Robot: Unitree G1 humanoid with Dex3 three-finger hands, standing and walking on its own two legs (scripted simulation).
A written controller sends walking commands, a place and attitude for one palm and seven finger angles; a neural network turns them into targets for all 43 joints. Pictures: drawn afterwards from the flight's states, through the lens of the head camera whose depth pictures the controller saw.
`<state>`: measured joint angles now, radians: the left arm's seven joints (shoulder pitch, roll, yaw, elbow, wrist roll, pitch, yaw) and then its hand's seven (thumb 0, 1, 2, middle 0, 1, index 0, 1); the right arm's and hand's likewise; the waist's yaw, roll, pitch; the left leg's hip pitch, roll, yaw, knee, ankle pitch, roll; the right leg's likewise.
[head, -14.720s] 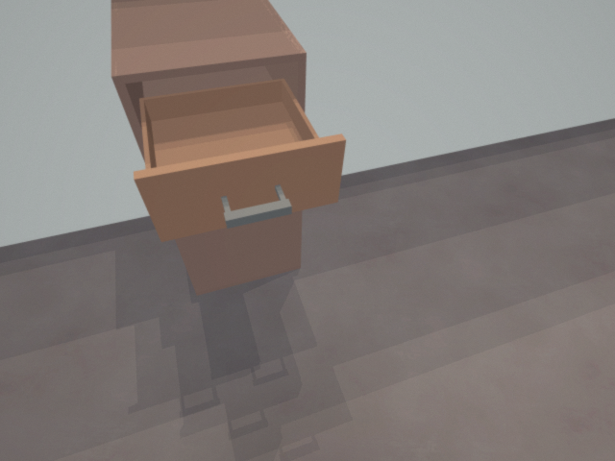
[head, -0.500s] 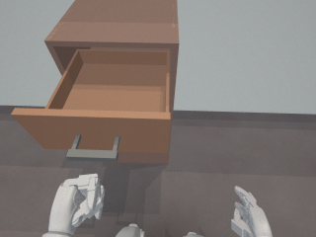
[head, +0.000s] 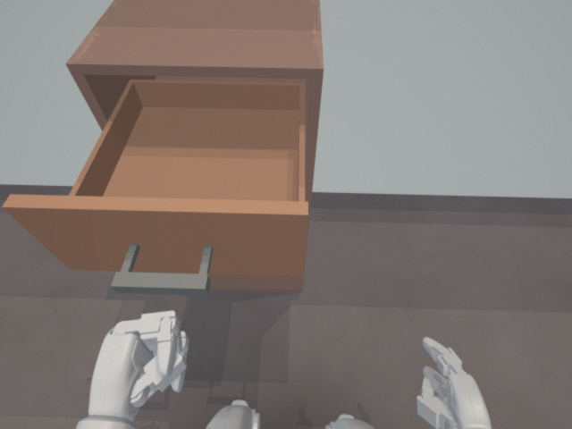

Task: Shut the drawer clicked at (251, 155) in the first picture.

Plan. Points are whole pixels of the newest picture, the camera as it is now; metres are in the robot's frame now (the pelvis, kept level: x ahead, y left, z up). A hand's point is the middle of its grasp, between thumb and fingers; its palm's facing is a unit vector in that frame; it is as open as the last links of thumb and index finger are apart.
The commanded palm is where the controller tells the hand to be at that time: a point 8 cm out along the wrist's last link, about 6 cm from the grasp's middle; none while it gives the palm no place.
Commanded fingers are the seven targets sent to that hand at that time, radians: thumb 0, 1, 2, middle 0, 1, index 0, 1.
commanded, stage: bring the fist close to the handle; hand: left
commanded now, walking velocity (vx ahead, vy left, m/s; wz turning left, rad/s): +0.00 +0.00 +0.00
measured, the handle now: (166, 268) +0.31 +0.17 +0.06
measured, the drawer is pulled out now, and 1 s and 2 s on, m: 0.27 0.22 0.10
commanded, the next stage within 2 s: push the drawer shut in 0.02 s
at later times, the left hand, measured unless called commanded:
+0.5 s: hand (183, 334) +0.23 +0.13 +0.06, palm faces -0.03 -1.00 -0.04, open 3.3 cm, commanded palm +0.21 +0.19 +0.07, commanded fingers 0.00 0.90 0.90 -1.40 -1.60 -1.40 -1.60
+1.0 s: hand (193, 293) +0.28 +0.13 +0.06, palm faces -0.04 -1.00 -0.04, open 3.2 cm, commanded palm +0.27 +0.19 +0.07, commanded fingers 0.00 0.90 0.90 -1.40 -1.60 -1.40 -1.60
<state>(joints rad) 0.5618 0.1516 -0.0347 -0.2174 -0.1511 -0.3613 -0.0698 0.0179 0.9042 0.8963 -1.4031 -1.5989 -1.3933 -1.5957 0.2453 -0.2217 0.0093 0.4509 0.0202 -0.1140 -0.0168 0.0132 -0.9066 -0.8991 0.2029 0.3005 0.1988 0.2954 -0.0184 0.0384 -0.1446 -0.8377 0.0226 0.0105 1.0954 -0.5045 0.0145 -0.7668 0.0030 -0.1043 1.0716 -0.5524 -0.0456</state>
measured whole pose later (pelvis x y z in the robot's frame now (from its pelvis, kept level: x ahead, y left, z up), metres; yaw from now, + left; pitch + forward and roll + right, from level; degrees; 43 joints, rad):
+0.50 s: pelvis +0.00 +0.00 +0.00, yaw +0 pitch +14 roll -2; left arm 0.40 0.18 -0.01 -0.14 -0.16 -0.33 -0.06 0.02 0.90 0.90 -1.40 -1.60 -1.40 -1.60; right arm 0.25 -0.24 0.03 0.46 0.02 -0.10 -0.02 0.01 -0.91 -0.90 0.20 0.30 0.20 0.30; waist -0.03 0.04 -0.14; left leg -0.85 0.02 0.00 1.10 -0.50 0.01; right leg -0.77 0.01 -0.11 1.07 -0.54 -0.05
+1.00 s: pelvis -0.01 +0.01 +0.01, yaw +0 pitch +13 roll -1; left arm 0.11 0.17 -0.01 0.11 -0.15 -0.31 -0.04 0.00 0.89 0.94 -1.40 -1.60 -1.40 -1.60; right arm 0.23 -0.24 0.04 0.53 0.02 -0.09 -0.02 0.01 -0.91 -0.90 0.20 0.30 0.20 0.30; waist -0.03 0.04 -0.12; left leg -0.82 0.01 0.01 1.05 -0.46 0.02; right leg -0.75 0.00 -0.10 1.03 -0.51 -0.04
